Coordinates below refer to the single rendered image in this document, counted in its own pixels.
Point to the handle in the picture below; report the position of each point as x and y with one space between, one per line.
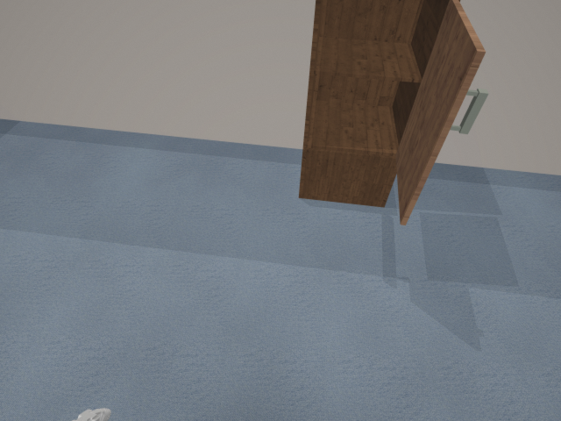
472 112

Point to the cupboard door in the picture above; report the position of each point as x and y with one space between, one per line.
453 63

